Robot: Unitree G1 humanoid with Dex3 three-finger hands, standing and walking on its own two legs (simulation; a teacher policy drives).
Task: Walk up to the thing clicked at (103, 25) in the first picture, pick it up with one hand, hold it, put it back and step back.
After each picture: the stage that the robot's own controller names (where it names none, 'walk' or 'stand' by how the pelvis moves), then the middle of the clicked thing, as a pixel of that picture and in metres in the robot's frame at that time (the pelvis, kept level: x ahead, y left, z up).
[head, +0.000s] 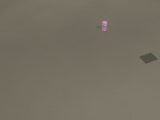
stand; (104, 26) +1.83 -0.24 -0.72
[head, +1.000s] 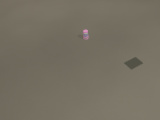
walk; (85, 34) +1.71 +0.11 -0.70
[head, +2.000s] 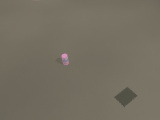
walk; (65, 59) +1.17 +0.30 -0.72
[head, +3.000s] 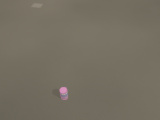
walk; (63, 93) +0.73 +0.22 -0.71
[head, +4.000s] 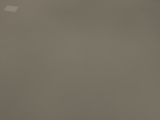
walk; out of the picture +0.40 +0.23 -0.70
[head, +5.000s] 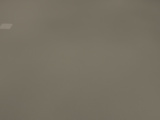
stand; out of the picture +0.34 +0.30 -0.72
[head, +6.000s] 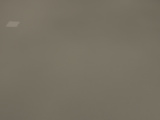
stand; out of the picture +0.33 +0.28 -0.73
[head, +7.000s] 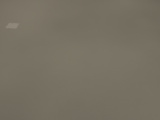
stand; out of the picture +0.33 +0.29 -0.73
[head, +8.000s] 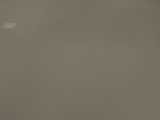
stand; out of the picture +0.32 +0.30 -0.73
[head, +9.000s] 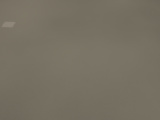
stand; out of the picture +0.32 +0.30 -0.73
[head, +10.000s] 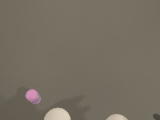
go down; (33, 96) +0.37 +0.30 -0.51
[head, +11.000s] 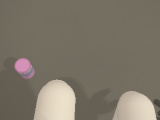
go down; (25, 69) +0.40 +0.33 -0.31
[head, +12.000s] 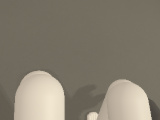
close in; out of the picture +0.37 +0.36 -0.24
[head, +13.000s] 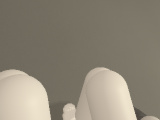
close in; out of the picture +0.35 +0.37 -0.21
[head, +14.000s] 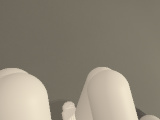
rest palm; out of the picture +0.34 +0.37 -0.21
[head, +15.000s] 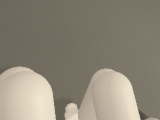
lift; out of the picture +0.32 +0.33 -0.19
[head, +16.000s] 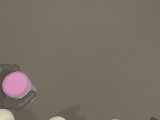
lift; (21, 89) +0.32 +0.21 +0.00
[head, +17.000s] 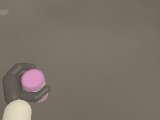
hold; (36, 86) +0.34 +0.18 +0.02
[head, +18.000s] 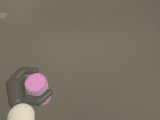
hold; (39, 90) +0.34 +0.17 +0.01
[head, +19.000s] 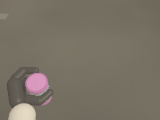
hold; (39, 90) +0.34 +0.17 +0.02
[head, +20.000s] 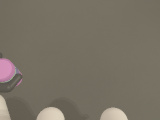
crouch; (7, 74) +0.38 +0.26 -0.06
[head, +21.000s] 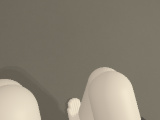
lower; out of the picture +0.38 +0.36 -0.19
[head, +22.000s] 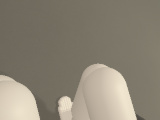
lower; out of the picture +0.37 +0.37 -0.21
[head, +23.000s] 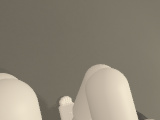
lower; out of the picture +0.36 +0.38 -0.22
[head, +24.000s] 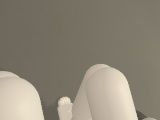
lower; out of the picture +0.37 +0.37 -0.21
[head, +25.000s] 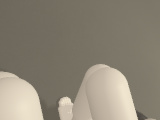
rest; out of the picture +0.36 +0.36 -0.21
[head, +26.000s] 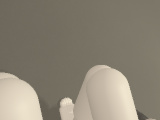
withdraw; out of the picture +0.36 +0.37 -0.22
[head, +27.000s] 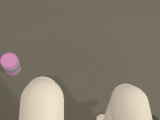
walk; (11, 64) +0.41 +0.32 -0.28
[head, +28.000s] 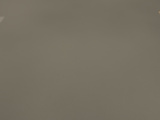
stand; out of the picture +0.34 +0.27 -0.65
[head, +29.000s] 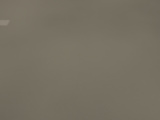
stand; out of the picture +0.36 +0.29 -0.67
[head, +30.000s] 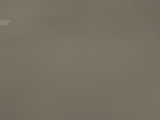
stand; out of the picture +0.36 +0.28 -0.67
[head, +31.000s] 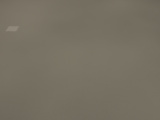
stand; out of the picture +0.38 +0.28 -0.72
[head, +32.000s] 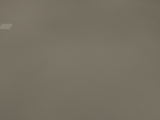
stand; out of the picture +0.34 +0.29 -0.73
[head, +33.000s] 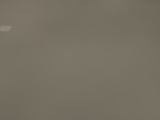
walk; out of the picture +0.34 +0.29 -0.73
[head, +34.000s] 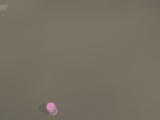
walk; (52, 109) +0.51 +0.30 -0.70
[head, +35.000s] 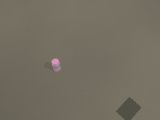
walk; (56, 65) +0.86 +0.26 -0.69
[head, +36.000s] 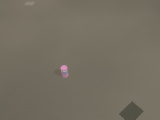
stand; (64, 71) +1.00 +0.27 -0.71
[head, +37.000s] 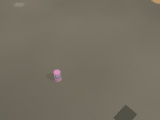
stand; (57, 75) +0.96 +0.27 -0.72
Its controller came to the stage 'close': yes
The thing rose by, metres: 0.72
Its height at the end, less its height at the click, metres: +0.00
